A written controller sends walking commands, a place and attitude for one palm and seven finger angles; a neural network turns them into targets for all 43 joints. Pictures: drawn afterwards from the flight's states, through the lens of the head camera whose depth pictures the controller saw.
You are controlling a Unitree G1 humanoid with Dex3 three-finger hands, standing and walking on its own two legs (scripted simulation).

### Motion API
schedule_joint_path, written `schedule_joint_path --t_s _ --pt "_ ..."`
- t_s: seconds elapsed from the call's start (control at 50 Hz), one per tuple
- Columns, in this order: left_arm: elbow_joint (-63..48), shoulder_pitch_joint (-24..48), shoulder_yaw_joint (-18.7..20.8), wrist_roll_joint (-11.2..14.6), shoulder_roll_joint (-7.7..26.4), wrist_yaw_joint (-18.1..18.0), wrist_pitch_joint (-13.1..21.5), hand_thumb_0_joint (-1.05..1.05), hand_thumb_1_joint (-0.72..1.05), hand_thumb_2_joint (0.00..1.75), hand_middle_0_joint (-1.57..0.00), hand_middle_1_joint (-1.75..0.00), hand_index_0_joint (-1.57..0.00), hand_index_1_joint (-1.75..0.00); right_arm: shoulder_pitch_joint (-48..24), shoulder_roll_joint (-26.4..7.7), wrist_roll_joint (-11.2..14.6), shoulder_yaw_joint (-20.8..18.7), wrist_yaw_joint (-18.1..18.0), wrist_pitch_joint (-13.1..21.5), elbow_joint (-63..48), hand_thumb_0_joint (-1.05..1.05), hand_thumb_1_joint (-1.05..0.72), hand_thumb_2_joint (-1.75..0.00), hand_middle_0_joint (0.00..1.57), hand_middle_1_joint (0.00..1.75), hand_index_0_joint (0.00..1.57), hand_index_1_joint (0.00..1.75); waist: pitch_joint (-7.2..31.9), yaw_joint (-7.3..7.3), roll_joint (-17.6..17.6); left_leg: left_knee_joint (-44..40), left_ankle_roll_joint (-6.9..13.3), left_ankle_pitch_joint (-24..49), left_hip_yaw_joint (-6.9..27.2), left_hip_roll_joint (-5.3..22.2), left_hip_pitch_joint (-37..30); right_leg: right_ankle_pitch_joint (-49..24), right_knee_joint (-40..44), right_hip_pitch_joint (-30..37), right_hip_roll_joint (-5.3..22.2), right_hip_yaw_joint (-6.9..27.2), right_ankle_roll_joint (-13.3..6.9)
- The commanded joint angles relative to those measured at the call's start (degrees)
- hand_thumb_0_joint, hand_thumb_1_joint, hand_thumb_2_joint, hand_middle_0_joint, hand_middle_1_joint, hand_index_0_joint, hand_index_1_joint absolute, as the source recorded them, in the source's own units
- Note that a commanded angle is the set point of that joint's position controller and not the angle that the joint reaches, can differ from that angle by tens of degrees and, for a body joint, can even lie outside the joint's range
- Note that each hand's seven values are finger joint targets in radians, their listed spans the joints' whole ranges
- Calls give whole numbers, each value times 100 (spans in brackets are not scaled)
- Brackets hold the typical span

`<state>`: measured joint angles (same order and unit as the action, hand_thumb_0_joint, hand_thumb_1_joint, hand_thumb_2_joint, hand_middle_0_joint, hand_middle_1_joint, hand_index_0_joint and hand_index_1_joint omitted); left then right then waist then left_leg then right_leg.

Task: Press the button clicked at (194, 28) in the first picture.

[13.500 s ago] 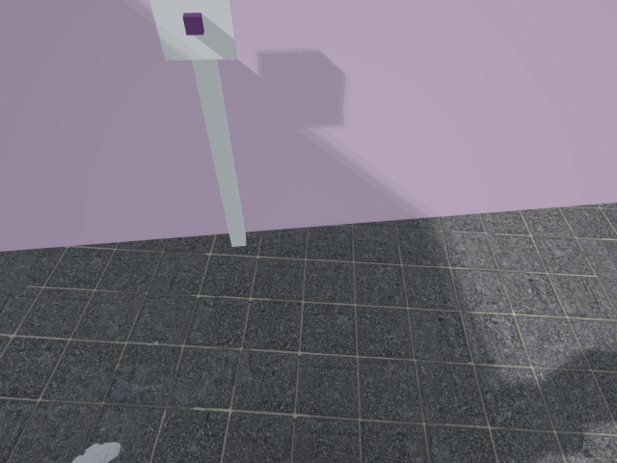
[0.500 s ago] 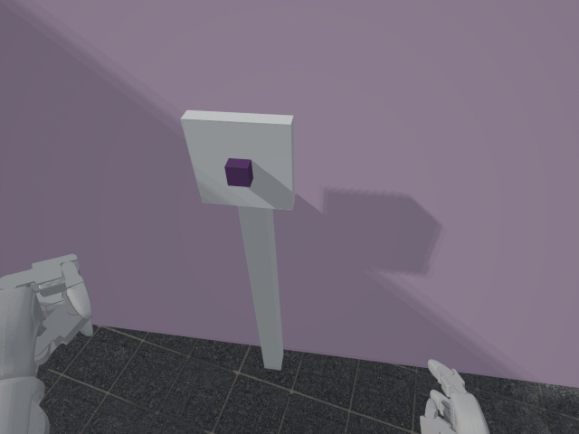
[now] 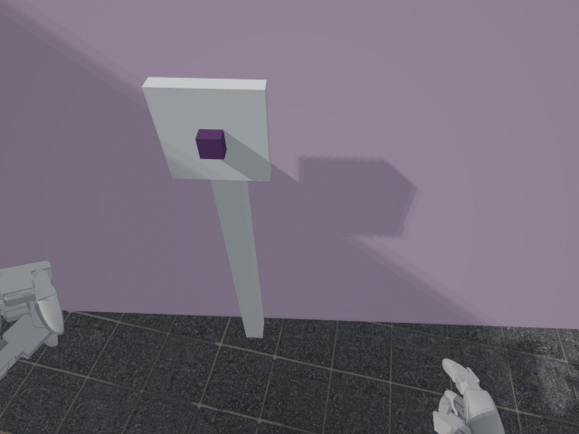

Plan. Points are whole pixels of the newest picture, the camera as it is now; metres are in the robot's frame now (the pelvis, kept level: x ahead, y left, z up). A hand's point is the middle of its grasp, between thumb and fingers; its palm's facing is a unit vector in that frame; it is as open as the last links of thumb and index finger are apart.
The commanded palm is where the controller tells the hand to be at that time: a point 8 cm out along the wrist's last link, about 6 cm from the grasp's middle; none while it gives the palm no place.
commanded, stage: step back with the hand held close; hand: left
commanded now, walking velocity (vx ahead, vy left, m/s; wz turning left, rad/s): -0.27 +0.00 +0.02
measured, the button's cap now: (212, 143) +0.52 +0.16 +0.13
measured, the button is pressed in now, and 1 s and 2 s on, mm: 0 0 0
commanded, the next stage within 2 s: stop stepping back and stand still in 0.84 s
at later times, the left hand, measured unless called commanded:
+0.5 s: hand out of the picture +0.11 +0.25 +0.17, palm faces +0.45 -0.77 -0.46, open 3.1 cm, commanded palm +0.04 +0.29 +0.18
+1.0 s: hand out of the picture -0.01 +0.27 +0.18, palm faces +0.41 -0.83 -0.38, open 3.1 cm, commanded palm -0.07 +0.30 +0.18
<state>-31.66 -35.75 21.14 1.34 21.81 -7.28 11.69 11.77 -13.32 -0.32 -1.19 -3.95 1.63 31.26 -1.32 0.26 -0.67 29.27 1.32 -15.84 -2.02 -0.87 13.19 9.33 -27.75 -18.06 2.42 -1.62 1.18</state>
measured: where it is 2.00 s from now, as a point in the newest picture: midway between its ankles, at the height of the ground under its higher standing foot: outside the picture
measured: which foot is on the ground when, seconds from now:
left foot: down 0.00-1.00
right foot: down 0.00-0.40, up 0.42-0.50, down 0.52-0.80, up 0.82-1.00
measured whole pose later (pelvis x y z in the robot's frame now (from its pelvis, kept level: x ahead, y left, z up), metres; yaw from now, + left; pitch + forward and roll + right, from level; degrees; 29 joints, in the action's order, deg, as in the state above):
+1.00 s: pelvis -0.20 +0.02 +0.00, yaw +0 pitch +2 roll -5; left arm -35.4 -34.2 21.6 1.6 21.9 -9.5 14.7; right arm 10.2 -8.7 -1.6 0.6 -2.5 7.5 34.8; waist 1.4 -0.9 0.0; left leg 22.1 2.7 0.4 1.0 2.1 24.7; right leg 29.2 -52.7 -20.3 -3.6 -0.2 0.8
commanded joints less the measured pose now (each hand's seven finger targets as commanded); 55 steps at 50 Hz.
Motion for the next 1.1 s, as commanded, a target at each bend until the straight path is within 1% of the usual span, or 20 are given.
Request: schedule_joint_path --t_s 0.0,0.16,0.28,0.34,0.38,0.42,0.52,0.56,0.6,0.68,0.72,0.76,0.78,0.8,0.82,0.86,0.94,1.02,1.04,1.08 --pt "-1224 -10 732 -14 771 -183 394 0 90 90 -130 -150 -130 -150 -506 -592 23 -203 -74 329 -1006 0 -90 -90 20 30 20 30 887 -88 -312 -655 57 1205 571 628 1157 -1506 -456 1351 149 349 -102" --pt "-1168 456 712 -181 731 -274 544 0 90 90 -130 -150 -130 -150 -338 -629 17 -185 -116 528 -1030 0 -90 -90 20 30 20 30 323 -11 42 -512 305 -1728 638 536 2554 427 -290 1056 266 906 -142" --pt "-1399 673 750 -119 956 -410 623 0 90 90 -130 -150 -130 -150 -226 -581 -39 -125 -139 512 -814 0 -90 -90 20 30 20 30 552 69 546 758 35 -1153 412 140 711 2159 959 -984 810 1203 -441" --pt "-1421 480 761 -114 847 -452 666 0 90 90 -130 -150 -130 -150 -262 -634 -40 -94 -193 531 -855 0 -90 -90 20 30 20 30 455 67 -366 -452 215 -1779 1035 610 1469 1988 19 -453 288 667 -205" --pt "-1417 364 814 -214 760 -446 681 0 90 90 -130 -150 -130 -150 -376 -671 1 -139 -221 634 -931 0 -90 -90 20 30 20 30 522 -15 -1453 -1849 547 -2427 1980 1455 3121 812 -1960 1208 -394 164 34" --pt "-1324 293 832 -260 787 -377 682 0 90 90 -130 -150 -130 -150 -330 -588 -30 -202 -170 714 -927 0 -90 -90 20 30 20 30 513 -43 -1001 -1632 654 -1583 1936 1652 3054 703 -2352 1234 -449 279 16" --pt "-1171 241 715 -160 727 -221 892 0 90 90 -130 -150 -130 -150 -371 -596 -123 -154 -76 883 -652 0 -90 -90 20 30 20 30 178 45 -534 -629 283 -84 1163 904 2206 -625 -315 841 -171 671 -162" --pt "-1415 350 621 -51 821 -225 914 0 90 90 -130 -150 -130 -150 -291 -486 -81 -141 -10 845 -505 0 -90 -90 20 30 20 30 1250 68 -158 103 -51 2002 636 581 607 -2194 -158 459 347 1126 -324" --pt "-1549 79 745 13 999 -240 845 0 90 90 -130 -150 -130 -150 -315 -503 -19 -230 -23 771 -524 0 -90 -90 20 30 20 30 1759 41 242 690 -138 1347 440 346 49 -1659 127 121 662 1272 -471" --pt "-1605 106 1034 21 1250 -346 702 0 90 90 -130 -150 -130 -150 -518 -406 -31 -206 -55 495 -553 0 -90 -90 20 30 20 30 855 45 812 1875 -240 -242 435 24 183 -3 1095 -1333 1281 1646 -894" --pt "-1422 143 948 6 1092 -329 634 0 90 90 -130 -150 -130 -150 -533 -332 -41 -115 -95 438 -558 0 -90 -90 20 30 20 30 444 88 698 435 -180 21 591 237 254 -210 603 -1158 891 1133 -612" --pt "-1496 220 904 -23 1034 -294 729 0 90 90 -130 -150 -130 -150 -570 -610 -36 -190 -144 494 -664 0 -90 -90 20 30 20 30 523 10 -934 -1071 133 1435 1371 1013 870 -43 -675 -255 -314 421 -80" --pt "-1418 115 903 -34 1044 -223 814 0 90 90 -130 -150 -130 -150 -671 -635 -105 -208 -134 602 -689 0 -90 -90 20 30 20 30 870 -3 -1991 -1819 365 910 2129 1754 1545 1179 -2108 474 -622 203 -31" --pt "-1412 123 860 -43 969 -208 831 0 90 90 -130 -150 -130 -150 -494 -549 -220 -211 -111 702 -611 0 -90 -90 20 30 20 30 985 0 -1857 -2107 550 170 2608 2094 1818 1875 -3321 409 -681 510 -33" --pt "-1524 324 739 -29 857 -227 838 0 90 90 -130 -150 -130 -150 -386 -496 -190 -258 -69 757 -523 0 -90 -90 20 30 20 30 885 17 -1058 -1832 704 342 2436 2101 1439 1919 -3604 -120 -610 696 -81" --pt "-1506 241 570 17 710 -267 785 0 90 90 -130 -150 -130 -150 -369 -550 -122 -313 12 856 -412 0 -90 -90 20 30 20 30 1068 -35 -602 -1515 708 988 1920 1847 378 1950 -3406 -751 -526 546 -23" --pt "-1588 264 358 27 675 -287 574 0 90 90 -130 -150 -130 -150 -500 -485 -90 -187 73 852 -398 0 -90 -90 20 30 20 30 1078 -15 -1140 -2183 398 -911 1464 1442 412 2096 -2410 -102 -588 -5 -81" --pt "-1820 132 515 63 928 -303 346 0 90 90 -130 -150 -130 -150 -482 -421 -128 -65 35 780 -527 0 -90 -90 20 30 20 30 1068 -61 -1782 -2316 -506 -1544 790 673 534 2288 93 1137 -927 -709 -343" --pt "-1818 -29 663 81 1111 -278 310 0 90 90 -130 -150 -130 -150 -447 -367 -124 -38 26 723 -524 0 -90 -90 20 30 20 30 1067 -60 -1293 -1494 -619 -1013 282 304 439 1979 1035 1203 -623 -482 -518" --pt "-1910 -108 1116 177 1479 -307 306 0 90 90 -130 -150 -130 -150 -483 -396 -166 -38 24 514 -408 0 -90 -90 20 30 20 30 927 -79 575 2028 -381 -91 230 -86 -196 1877 2046 -1051 1449 1595 -1241"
